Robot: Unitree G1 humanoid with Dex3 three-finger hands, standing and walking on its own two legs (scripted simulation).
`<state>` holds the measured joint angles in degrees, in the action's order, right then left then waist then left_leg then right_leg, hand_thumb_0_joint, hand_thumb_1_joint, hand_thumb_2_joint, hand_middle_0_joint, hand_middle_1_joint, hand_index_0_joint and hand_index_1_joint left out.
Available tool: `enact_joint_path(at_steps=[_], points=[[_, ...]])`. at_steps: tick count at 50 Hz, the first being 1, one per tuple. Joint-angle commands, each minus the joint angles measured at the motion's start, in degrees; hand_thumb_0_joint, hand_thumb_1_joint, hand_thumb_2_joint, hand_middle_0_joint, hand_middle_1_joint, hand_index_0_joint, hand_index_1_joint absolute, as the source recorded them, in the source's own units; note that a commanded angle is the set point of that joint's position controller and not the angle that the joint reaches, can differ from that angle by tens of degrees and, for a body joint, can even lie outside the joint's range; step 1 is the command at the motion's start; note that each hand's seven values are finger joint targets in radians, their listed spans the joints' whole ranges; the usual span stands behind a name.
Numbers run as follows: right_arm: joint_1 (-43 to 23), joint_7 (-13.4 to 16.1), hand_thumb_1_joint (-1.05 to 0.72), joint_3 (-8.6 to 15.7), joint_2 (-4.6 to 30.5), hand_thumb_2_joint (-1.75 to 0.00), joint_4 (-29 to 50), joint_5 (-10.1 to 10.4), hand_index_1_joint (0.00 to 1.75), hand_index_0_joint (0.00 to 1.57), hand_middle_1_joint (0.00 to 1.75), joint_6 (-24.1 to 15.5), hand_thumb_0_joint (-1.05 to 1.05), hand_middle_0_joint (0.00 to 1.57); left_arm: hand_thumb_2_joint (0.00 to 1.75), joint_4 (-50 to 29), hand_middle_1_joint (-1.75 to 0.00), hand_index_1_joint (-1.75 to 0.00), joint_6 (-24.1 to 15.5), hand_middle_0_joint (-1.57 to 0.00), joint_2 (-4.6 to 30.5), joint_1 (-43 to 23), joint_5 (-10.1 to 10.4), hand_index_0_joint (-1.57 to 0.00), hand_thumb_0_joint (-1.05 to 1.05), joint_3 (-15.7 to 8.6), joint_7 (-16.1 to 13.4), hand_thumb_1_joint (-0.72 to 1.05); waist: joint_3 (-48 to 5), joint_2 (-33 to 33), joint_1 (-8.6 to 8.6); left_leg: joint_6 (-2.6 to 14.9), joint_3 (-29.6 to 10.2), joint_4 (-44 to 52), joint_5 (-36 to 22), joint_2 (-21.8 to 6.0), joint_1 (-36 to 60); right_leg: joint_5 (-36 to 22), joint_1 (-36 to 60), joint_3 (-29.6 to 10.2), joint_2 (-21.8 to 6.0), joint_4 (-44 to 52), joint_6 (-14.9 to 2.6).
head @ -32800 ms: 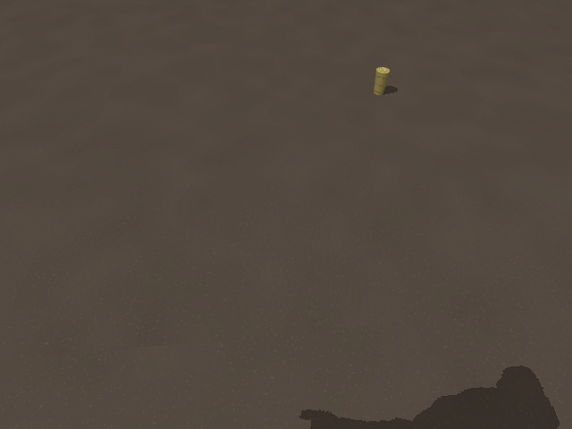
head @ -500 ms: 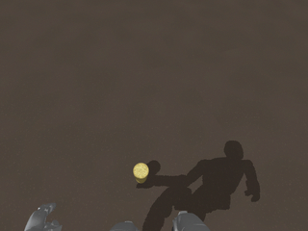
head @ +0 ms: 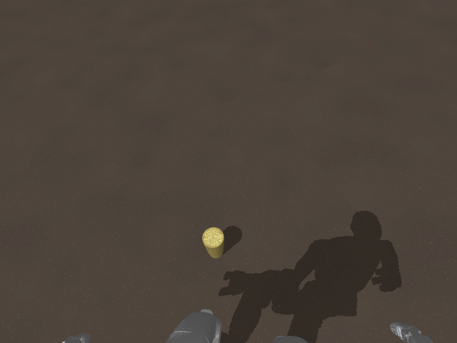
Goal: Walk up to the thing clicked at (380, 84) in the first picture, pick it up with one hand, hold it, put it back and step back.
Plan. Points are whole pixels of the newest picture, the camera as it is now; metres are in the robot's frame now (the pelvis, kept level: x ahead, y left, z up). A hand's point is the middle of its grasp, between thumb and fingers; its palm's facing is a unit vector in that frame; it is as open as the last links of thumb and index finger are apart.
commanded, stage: step back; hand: left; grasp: from the side
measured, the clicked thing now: (214, 244) +0.53 +0.12 -0.68
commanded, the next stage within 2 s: none
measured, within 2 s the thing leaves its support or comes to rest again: neither
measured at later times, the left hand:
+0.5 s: hand out of the picture -0.05 +0.28 -0.15, palm faces +0.07 -0.94 -0.34, open 7.4 cm
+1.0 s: hand out of the picture -0.19 +0.25 -0.13, palm faces +0.07 -0.90 -0.43, open 7.4 cm
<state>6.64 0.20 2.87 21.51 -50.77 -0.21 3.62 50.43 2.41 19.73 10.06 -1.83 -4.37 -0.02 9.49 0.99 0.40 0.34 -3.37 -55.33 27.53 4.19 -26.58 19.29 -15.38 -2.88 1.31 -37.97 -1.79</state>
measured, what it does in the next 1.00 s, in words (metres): walks backwards: left foot, then right foot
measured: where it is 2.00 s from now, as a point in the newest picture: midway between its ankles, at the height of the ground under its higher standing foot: outside the picture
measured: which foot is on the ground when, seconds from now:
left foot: up 0.00-0.24, down 0.26-0.68, up 0.70-1.00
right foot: down 0.00-0.28, up 0.30-0.64, down 0.66-1.00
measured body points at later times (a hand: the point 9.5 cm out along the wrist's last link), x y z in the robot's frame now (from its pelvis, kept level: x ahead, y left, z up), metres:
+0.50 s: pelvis -0.14 +0.01 +0.01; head -0.08 +0.05 +0.45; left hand -0.06 +0.33 -0.13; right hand -0.02 -0.29 -0.09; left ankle -0.11 +0.13 -0.72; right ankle -0.17 -0.15 -0.64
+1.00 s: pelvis -0.30 -0.03 -0.01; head -0.24 -0.04 +0.44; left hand -0.19 +0.29 -0.10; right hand -0.21 -0.34 -0.13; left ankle -0.33 +0.09 -0.72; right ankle -0.22 -0.14 -0.72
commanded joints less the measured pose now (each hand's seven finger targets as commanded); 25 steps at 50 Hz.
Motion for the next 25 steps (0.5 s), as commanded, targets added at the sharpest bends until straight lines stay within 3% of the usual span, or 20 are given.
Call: enact_joint_path(at_steps=[1, 2, 4, 6, 8, 9, 10, 11, 12, 13, 14, 15, 16, 17, 18, 19, 20, 23, 25], points=[[4.6, 1.1, -0.90, 3.0, 11.1, -0.90, 2.4, 0.5, 0.30, 0.20, 0.30, -1.7, 0.00, 0.20, 0.90, -8.5, -0.30, -0.30, -2.2, -0.20, 14.4, -8.2, -0.1, -0.20, 0.00, -4.0, -1.5, 0.90, -5.1, -8.4, -2.55, -0.48, -6.7, -14.3, -0.7, 4.2, 0.1, -19.2, -5.2, -11.1, -12.8, 16.7, -9.20], [5.4, 1.3, -0.90, 2.5, 10.9, -0.90, 2.5, 0.6, 0.30, 0.20, 0.30, -2.0, 0.00, 0.20, 0.90, -8.6, -0.30, -0.30, -2.1, -0.20, 14.3, -7.5, -0.3, -0.20, 0.00, -4.3, -1.4, 0.90, -6.3, -9.2, -1.88, -1.01, -5.7, -14.2, -1.5, 4.3, -0.2, -19.9, -2.5, -10.0, -11.7, 15.7, -8.67], [4.6, 1.5, -0.90, 2.1, 11.1, -0.90, 3.4, 0.5, 0.30, 0.20, 0.30, -2.3, 0.00, 0.20, 0.90, -9.0, -0.30, -0.30, -2.0, -0.20, 13.2, -3.3, -0.6, -0.20, 0.00, -3.8, -1.5, 0.90, -8.3, -8.1, 0.90, -1.49, -4.5, -7.9, 0.0, 3.2, -2.2, -22.6, 5.3, -10.1, -11.4, 13.7, -9.31], [4.1, 1.7, -0.90, 1.8, 10.6, -0.90, 4.3, 0.6, 0.30, 0.20, 0.30, -2.7, 0.00, 0.20, 0.90, -8.7, -0.30, -0.30, -1.7, -0.20, 12.8, -0.5, -0.6, -0.20, 0.00, -3.8, -1.8, 0.90, -11.2, -9.7, 2.27, -2.04, -3.3, 1.3, 2.1, 0.9, -3.9, -27.1, 14.5, -10.5, -12.9, 11.4, -10.28], [4.2, 1.7, -0.90, 1.8, 10.1, -0.90, 5.0, 0.0, 0.30, 0.20, 0.30, -3.1, 0.00, 0.20, 0.90, -8.9, -0.30, -0.30, -1.2, -0.20, 13.3, 0.7, -0.4, -0.20, 0.00, -3.8, -1.9, 0.90, -14.1, -11.4, 2.70, -1.53, -1.1, 11.6, 2.5, -1.9, -0.8, -31.8, 17.7, -10.4, -14.2, 8.4, -10.29], [5.8, 1.7, -0.90, 2.0, 10.0, -0.90, 4.6, -0.2, 0.30, 0.20, 0.30, -3.3, 0.00, 0.20, 0.90, -9.4, -0.30, -0.30, -0.9, -0.20, 14.0, -0.2, -0.1, -0.20, 0.00, -3.7, -1.9, 0.90, -14.9, -13.4, 1.84, -0.89, -0.5, 17.5, 0.6, -3.4, 2.7, -32.0, 16.3, -10.8, -14.7, 7.0, -9.83], [6.9, 1.6, -0.90, 2.4, 10.2, -0.90, 3.9, -0.4, 0.30, 0.20, 0.30, -3.4, 0.00, 0.20, 0.90, -9.5, -0.30, -0.30, -0.4, -0.20, 14.0, -0.4, 0.3, -0.20, 0.00, -3.5, -1.7, 0.90, -15.2, -12.4, 1.17, -0.56, 1.2, 23.2, -3.8, -2.7, 6.1, -31.3, 14.7, -9.7, -13.4, 5.1, -8.97], [9.6, 1.6, -0.90, 2.6, 10.1, -0.90, 3.0, -0.8, 0.30, 0.20, 0.30, -3.5, 0.00, 0.20, 0.90, -10.1, -0.30, -0.30, 0.0, -0.20, 14.9, -1.8, 0.8, -0.20, 0.00, -3.4, -1.5, 0.90, -15.8, -11.7, -0.47, -0.21, 2.9, 31.3, -11.9, -2.6, 11.0, -31.0, 12.1, -8.0, -12.5, 1.7, -7.36], [9.8, 1.5, -0.90, 3.2, 10.8, -0.90, 2.8, -1.3, 0.30, 0.20, 0.30, -3.7, 0.00, 0.20, 0.90, -10.5, -0.30, -0.30, 0.5, -0.20, 14.1, -1.8, 1.0, -0.20, 0.00, -2.9, -1.3, 0.90, -15.4, -9.2, -0.63, 0.33, 1.5, 34.6, -19.8, -3.2, 15.1, -25.3, 6.8, -7.1, -10.6, 0.4, -5.16], [8.6, 1.5, -0.90, 4.2, 14.4, -0.90, 3.4, -2.3, 0.30, 0.20, 0.30, -3.8, 0.00, 0.20, 0.90, -11.0, -0.30, -0.30, 0.7, -0.20, 12.0, -0.5, 1.2, -0.20, 0.00, -2.5, -1.1, 0.90, -15.4, -1.1, 0.16, 2.61, -9.7, 34.7, -23.3, -10.9, 20.0, -13.2, -3.0, -5.1, -6.5, -3.8, -2.26], [6.4, 1.1, -0.90, 5.3, 19.5, -0.90, 4.6, -2.7, 0.30, 0.20, 0.30, -3.7, 0.00, 0.20, 0.90, -11.3, -0.30, -0.30, 0.6, -0.20, 10.3, -0.9, 1.5, -0.20, 0.00, -2.2, -1.2, 0.90, -13.8, 11.5, -0.01, 8.22, -24.0, 36.5, -30.2, -21.9, 22.5, 8.7, -14.2, -0.3, 3.0, -12.9, 0.11], [5.1, 0.8, -0.90, 5.6, 22.7, -0.90, 5.6, -2.3, 0.30, 0.20, 0.30, -3.6, 0.00, 0.20, 0.90, -11.5, -0.30, -0.30, 0.5, -0.20, 13.0, -5.2, 0.7, -0.20, 0.00, -3.6, -2.1, 0.90, -12.1, 13.3, -3.75, 16.42, -28.8, 36.7, -32.7, -28.0, 11.5, 19.1, -10.3, -6.0, 4.0, -23.3, 1.30], [3.0, 1.3, -0.90, 5.5, 21.1, -0.90, 5.7, -2.3, 0.30, 0.20, 0.30, -4.0, 0.00, 0.20, 0.90, -11.0, -0.30, -0.30, 0.4, -0.20, 14.4, -6.5, 0.3, -0.20, 0.00, -3.8, -2.1, 0.90, -9.2, 11.9, -3.19, 17.87, -29.7, 37.2, -31.0, -28.6, 7.5, 17.2, -9.5, -9.0, 2.4, -29.7, 1.04], [1.8, 1.4, -0.90, 4.5, 18.1, -0.90, 5.8, -2.3, 0.30, 0.20, 0.30, -4.1, 0.00, 0.20, 0.90, -10.2, -0.30, -0.30, 0.5, -0.20, 14.1, -6.0, 0.6, -0.20, 0.00, -3.9, -1.8, 0.90, -8.4, 7.8, -1.97, 15.50, -20.2, 35.0, -34.6, -23.8, 8.4, 14.0, -9.7, -9.8, 3.5, -31.7, 0.68], [-1.6, 1.6, -0.90, 3.6, 15.2, -0.90, 6.8, -2.5, 0.30, 0.20, 0.30, -4.0, 0.00, 0.20, 0.90, -9.1, -0.30, -0.30, 0.5, -0.20, 12.9, -2.0, 1.4, -0.20, 0.00, -3.6, -1.5, 0.90, -8.8, 5.9, 0.99, 12.14, -12.2, 32.0, -39.7, -18.4, 13.3, 10.6, -13.2, -10.1, 4.7, -33.2, 0.42], [-2.3, 1.7, -0.90, 3.2, 13.8, -0.90, 6.9, -2.1, 0.30, 0.20, 0.30, -4.0, 0.00, 0.20, 0.90, -8.1, -0.30, -0.30, 0.5, -0.20, 12.6, 1.0, 1.7, -0.20, 0.00, -3.6, -1.4, 0.90, -8.1, 6.2, 2.47, 10.24, -8.7, 31.0, -40.8, -16.3, 14.4, 8.5, -14.8, -9.2, 5.5, -34.0, 0.46], [-1.6, 1.7, -0.90, 3.3, 13.6, -0.90, 6.8, -1.6, 0.30, 0.20, 0.30, -4.1, 0.00, 0.20, 0.90, -7.5, -0.30, -0.30, 0.5, -0.20, 12.9, 2.2, 1.4, -0.20, 0.00, -3.8, -1.2, 0.90, -8.1, 6.7, 2.44, 10.38, -8.6, 31.2, -39.2, -16.3, 14.8, 7.8, -14.0, -8.1, 6.0, -34.8, 0.79], [3.3, 1.8, -0.90, 3.6, 13.1, -0.90, 6.5, -1.6, 0.30, 0.20, 0.30, -3.9, 0.00, 0.20, 0.90, -8.3, -0.30, -0.30, 0.0, -0.20, 12.1, -0.1, 0.9, -0.20, 0.00, -3.8, -1.2, 0.90, -8.9, 7.1, -1.23, 12.42, -9.8, 29.1, -40.1, -16.3, 21.0, 8.7, -14.8, -7.0, 4.7, -29.1, 3.43], [4.3, 2.0, -0.90, 4.0, 13.7, -0.90, 6.9, -1.2, 0.30, 0.20, 0.30, -3.8, 0.00, 0.20, 0.90, -8.5, -0.30, -0.30, -0.4, -0.20, 11.9, 0.6, 0.8, -0.20, 0.00, -3.4, -1.2, 0.90, -10.9, 8.6, -2.05, 14.61, -9.9, 27.5, -41.2, -18.3, 25.5, 10.2, -15.3, -6.0, 3.6, -23.5, 4.10]])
